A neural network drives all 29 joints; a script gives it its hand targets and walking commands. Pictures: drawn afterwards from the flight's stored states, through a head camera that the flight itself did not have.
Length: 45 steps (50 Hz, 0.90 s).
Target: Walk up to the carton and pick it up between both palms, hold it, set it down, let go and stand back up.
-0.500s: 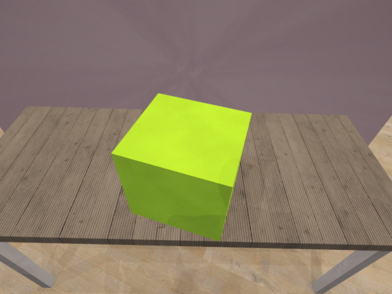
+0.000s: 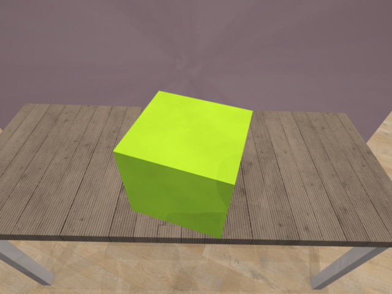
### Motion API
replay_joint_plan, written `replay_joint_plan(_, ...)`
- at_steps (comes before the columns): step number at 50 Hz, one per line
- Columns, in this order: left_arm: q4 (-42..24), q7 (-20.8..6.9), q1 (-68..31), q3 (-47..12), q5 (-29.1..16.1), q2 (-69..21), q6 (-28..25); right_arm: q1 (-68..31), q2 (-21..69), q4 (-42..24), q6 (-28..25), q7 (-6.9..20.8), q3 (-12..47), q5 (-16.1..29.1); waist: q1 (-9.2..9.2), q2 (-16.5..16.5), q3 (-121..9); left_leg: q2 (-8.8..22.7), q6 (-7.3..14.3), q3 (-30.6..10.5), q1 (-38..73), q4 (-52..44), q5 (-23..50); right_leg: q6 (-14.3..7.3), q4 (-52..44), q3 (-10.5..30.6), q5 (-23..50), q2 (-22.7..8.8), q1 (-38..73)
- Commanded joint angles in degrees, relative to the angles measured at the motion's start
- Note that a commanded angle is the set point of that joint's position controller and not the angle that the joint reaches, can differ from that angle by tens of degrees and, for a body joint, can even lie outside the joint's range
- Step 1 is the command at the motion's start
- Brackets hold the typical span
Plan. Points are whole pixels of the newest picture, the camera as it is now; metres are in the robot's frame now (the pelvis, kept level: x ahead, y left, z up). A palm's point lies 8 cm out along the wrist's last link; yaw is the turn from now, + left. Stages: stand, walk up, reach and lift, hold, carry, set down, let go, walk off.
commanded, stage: stand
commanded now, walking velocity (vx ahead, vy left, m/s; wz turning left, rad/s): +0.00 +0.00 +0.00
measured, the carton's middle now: (189, 163) +0.45 +0.04 -0.02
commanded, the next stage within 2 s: none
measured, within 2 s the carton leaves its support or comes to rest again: neither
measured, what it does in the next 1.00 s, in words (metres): stands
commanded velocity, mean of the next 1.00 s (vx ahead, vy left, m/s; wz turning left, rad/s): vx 0.00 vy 0.00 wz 0.00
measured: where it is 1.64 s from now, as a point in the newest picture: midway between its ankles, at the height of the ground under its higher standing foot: outside the picture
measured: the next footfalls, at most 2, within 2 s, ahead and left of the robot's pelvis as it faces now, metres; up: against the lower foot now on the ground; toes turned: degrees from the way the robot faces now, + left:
none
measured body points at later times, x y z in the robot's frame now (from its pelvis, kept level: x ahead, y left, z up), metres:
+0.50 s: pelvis +0.00 +0.00 +0.00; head +0.01 +0.01 +0.45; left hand -0.02 +0.21 -0.16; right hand -0.02 -0.20 -0.17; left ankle -0.02 +0.17 -0.74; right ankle -0.04 -0.07 -0.74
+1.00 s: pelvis -0.01 +0.00 +0.00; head +0.00 +0.01 +0.45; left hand -0.02 +0.22 -0.16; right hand -0.02 -0.20 -0.16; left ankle -0.02 +0.17 -0.74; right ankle -0.04 -0.07 -0.74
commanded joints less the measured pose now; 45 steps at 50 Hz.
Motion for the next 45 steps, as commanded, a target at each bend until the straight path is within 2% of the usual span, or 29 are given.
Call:
replay_joint_plan(1,-0.93,-0.10,4.71,0.43,0.12,4.73,-0.18,4.57,-5.43,-0.65,-0.36,-0.19,-0.58,0.10,0.31,0.03,3.38,1.39,2.74,0.48,-5.48,-3.47,12.82,0.43,-5.96,6.87,17.70,-7.94,-1.02)
replay_joint_plan(2,-0.90,-0.14,4.92,0.27,-0.20,4.28,-0.51,4.36,-5.75,-0.54,-0.36,-0.31,-0.68,-0.21,0.01,0.09,2.94,1.40,3.19,-0.03,-4.56,-3.32,13.14,0.13,-6.47,7.57,18.27,-8.15,-1.57)
replay_joint_plan(3,-0.93,-0.08,5.52,0.25,-0.22,4.25,-0.40,4.20,-5.72,-0.51,-0.49,-0.19,-0.59,-0.18,0.18,2.27,3.32,1.36,2.82,0.45,-4.37,-3.13,13.46,0.34,-6.45,7.30,17.90,-8.28,-1.59)
replay_joint_plan(5,-0.52,-0.03,5.71,0.67,-0.05,6.22,-0.61,4.71,-3.72,-0.23,-0.18,-0.04,-0.21,-0.26,0.21,0.09,3.14,1.35,2.57,0.68,-3.97,-3.44,12.14,0.34,-6.69,7.05,17.16,-8.28,-1.99)
replay_joint_plan(8,-0.77,-0.27,4.56,0.52,0.07,5.20,-0.38,4.81,-4.47,-0.42,-0.29,-0.27,-0.04,0.08,0.08,-0.49,3.28,1.34,2.26,0.53,-4.44,-3.10,12.70,0.37,-6.43,6.88,19.14,-8.35,-1.38)
replay_joint_plan(9,-1.23,0.00,4.30,0.39,-0.14,4.43,-0.50,4.89,-4.09,-0.69,-0.39,-0.25,-0.18,0.09,-0.21,1.70,3.17,1.36,2.74,0.71,-5.06,-3.13,12.83,0.21,-6.30,7.50,19.33,-8.20,-1.26)
replay_joint_plan(11,-0.64,0.06,5.37,0.22,-0.12,4.06,-0.20,3.82,-6.01,-1.17,-0.50,-0.06,-0.75,0.18,-0.35,2.85,3.23,1.48,2.75,1.05,-5.25,-2.51,12.81,0.36,-6.08,7.25,17.67,-8.15,-2.55)
replay_joint_plan(14,-1.25,0.02,4.03,0.27,-0.16,4.52,-0.45,4.97,-3.96,-1.04,-0.74,-0.09,-0.32,-0.39,-0.82,0.11,3.30,1.74,2.69,0.61,-5.04,-3.47,13.54,0.47,-6.09,6.63,16.97,-8.18,-1.87)
replay_joint_plan(16,-0.70,0.15,5.57,0.58,-0.08,4.68,-0.52,4.62,-4.44,-1.32,-0.60,-0.08,-0.62,-0.20,0.26,1.83,2.94,1.45,2.93,0.60,-4.90,-3.54,13.96,0.18,-4.94,7.37,18.21,-8.08,-1.43)
replay_joint_plan(17,-0.51,-0.13,5.70,0.38,0.11,4.50,-0.37,6.36,-4.00,-0.69,-0.58,-0.29,-0.07,-0.06,-0.18,-0.24,2.15,1.57,2.73,0.38,-3.82,-2.97,14.63,0.47,-5.27,6.61,18.32,-7.82,-1.88)
replay_joint_plan(18,-0.66,0.12,5.87,0.39,0.03,4.13,-0.12,4.89,-5.83,-1.49,-0.86,-0.19,-0.62,0.08,0.25,0.83,2.55,1.39,3.06,0.42,-5.04,-2.60,13.08,0.21,-5.43,6.92,17.84,-8.04,-2.31)
replay_joint_plan(20,-0.34,-0.01,5.78,-0.19,0.02,2.34,-0.44,3.33,-5.38,-1.99,-1.00,-0.09,-0.68,-0.08,0.68,-0.93,1.96,1.36,2.95,0.58,-5.93,-2.46,12.76,0.70,-5.61,6.16,20.11,-7.89,-0.34)
replay_joint_plan(21,-0.73,0.17,4.95,0.28,0.03,3.98,-0.38,3.57,-4.68,-2.11,-1.02,0.11,-0.67,0.38,-0.22,0.51,1.02,1.35,2.88,1.07,-5.75,-2.67,12.46,0.13,-5.04,7.29,20.39,-8.33,-0.24)
replay_joint_plan(23,-1.13,-0.20,4.30,0.48,-0.10,3.97,-0.80,4.09,-4.26,-1.65,-0.62,0.06,-0.43,0.08,0.11,1.14,1.07,0.94,2.78,1.44,-5.13,-2.36,13.78,0.38,-4.89,6.63,22.53,-8.30,0.07)
replay_joint_plan(24,-1.27,-0.30,4.71,0.13,-0.12,3.73,-0.90,4.89,-5.65,-1.33,-0.55,-0.01,-0.81,0.15,-0.36,0.67,1.56,1.03,2.70,1.81,-5.52,-2.04,13.46,-0.02,-4.97,7.34,24.51,-8.71,0.49)
replay_joint_plan(25,-0.96,-0.03,4.60,-0.07,-0.03,2.68,-0.68,5.05,-4.60,-1.21,-0.46,0.07,-0.67,0.13,-0.58,-2.09,2.51,1.25,2.90,1.14,-6.18,-2.13,13.47,0.16,-5.06,6.53,25.00,-8.53,-0.17)
replay_joint_plan(26,-0.64,0.07,5.93,0.01,0.11,3.34,-0.46,5.98,-3.88,-0.81,-0.43,-0.11,-0.29,0.10,0.08,-1.47,3.07,1.51,2.41,1.00,-5.62,-2.43,12.74,0.22,-5.08,6.73,22.66,-8.86,-0.59)
replay_joint_plan(27,-0.06,0.01,6.75,-0.11,-0.10,2.42,-0.30,6.47,-6.03,-0.44,-0.61,-0.44,-0.80,0.03,-0.44,2.25,2.93,1.30,2.77,0.86,-5.26,-2.56,11.31,-0.06,-5.80,7.67,18.39,-8.66,-2.17)
replay_joint_plan(29,-0.59,-0.20,5.56,0.89,-0.22,4.92,-0.10,4.37,-3.84,-1.11,-0.48,0.04,-0.07,-0.15,0.18,-0.90,4.68,1.60,2.76,0.32,-5.49,-2.72,12.12,0.65,-6.75,6.94,14.30,-7.37,-3.58)
replay_joint_plan(30,-1.07,-0.08,5.09,0.72,-0.05,4.74,-0.18,4.88,-5.87,-1.61,-0.53,0.16,-0.69,0.06,-0.31,1.16,3.40,1.44,2.55,0.60,-5.80,-2.41,13.08,0.62,-6.11,6.87,16.26,-7.92,-2.06)
replay_joint_plan(31,-0.72,-0.11,5.41,0.58,0.03,4.39,-0.24,5.24,-5.35,-0.76,-0.41,0.02,-0.74,0.02,0.20,0.09,2.50,1.10,2.84,0.81,-5.58,-2.05,12.82,0.66,-6.26,6.43,16.95,-7.76,-1.72)
replay_joint_plan(33,-0.33,-0.08,5.69,0.10,-0.24,3.08,-0.35,5.24,-4.74,-0.76,-0.48,0.01,-0.61,0.09,0.33,2.09,3.87,1.06,2.79,1.35,-6.31,-2.27,12.14,0.29,-6.12,7.38,17.89,-8.22,-1.96)
replay_joint_plan(34,-0.95,-0.15,5.90,0.26,-0.13,3.49,-0.61,6.02,-3.13,-1.01,-0.39,-0.01,-0.15,-0.12,-0.20,-0.63,3.76,1.66,2.74,1.15,-5.30,-2.81,12.08,0.14,-6.03,7.46,17.39,-8.59,-3.02)
replay_joint_plan(36,-1.10,-0.03,5.26,0.63,-0.04,4.81,-0.50,4.13,-5.43,-1.84,-0.63,-0.42,-0.55,0.05,0.04,2.29,2.47,1.60,2.90,1.03,-5.54,-2.73,12.91,0.50,-6.25,6.39,18.71,-8.02,-2.36)
replay_joint_plan(39,-1.04,0.33,4.76,0.46,0.01,4.06,-0.43,4.91,-5.05,-2.14,-0.70,-0.13,-0.86,0.19,-0.92,-1.05,2.40,1.05,2.53,1.52,-4.77,-1.71,13.98,0.77,-4.78,6.11,19.05,-8.17,-2.48)
replay_joint_plan(40,-1.07,0.11,6.32,0.73,-0.14,3.97,-0.60,3.99,-3.96,-1.68,-0.64,-0.39,-0.39,-0.29,0.92,1.27,1.84,1.69,2.68,1.14,-5.41,-1.94,13.60,0.82,-5.74,6.03,19.15,-7.65,-1.73)
replay_joint_plan(42,-1.60,-0.05,4.62,0.83,0.20,5.49,-0.40,4.96,-6.21,-1.91,-0.65,-0.25,-1.08,0.11,-0.06,0.80,2.92,1.04,2.66,1.25,-6.41,-2.25,12.63,0.44,-5.60,6.57,15.13,-8.66,-2.29)
replay_joint_plan(44,-0.88,-0.10,6.40,0.47,0.06,3.92,-0.37,5.23,-4.02,-1.51,-0.38,-0.19,-0.34,-0.19,0.60,0.09,2.49,1.35,3.09,0.79,-6.45,-2.17,12.46,-0.02,-5.05,7.49,15.76,-8.82,-1.66)
replay_joint_plan(45,-1.14,-0.25,7.17,0.86,0.04,4.91,-0.43,4.39,-4.35,-1.64,-0.41,-0.27,-0.55,-0.17,1.12,1.37,2.39,1.69,2.86,1.61,-6.54,-2.19,12.25,-0.23,-5.57,7.96,15.45,-8.57,-1.98)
